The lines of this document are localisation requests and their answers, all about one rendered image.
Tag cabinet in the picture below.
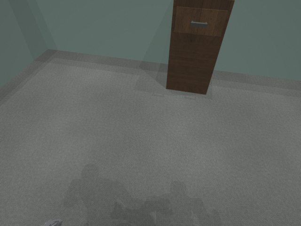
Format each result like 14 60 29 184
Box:
166 0 235 95

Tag drawer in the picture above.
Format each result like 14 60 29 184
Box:
174 7 228 36

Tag handle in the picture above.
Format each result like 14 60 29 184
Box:
191 21 207 27

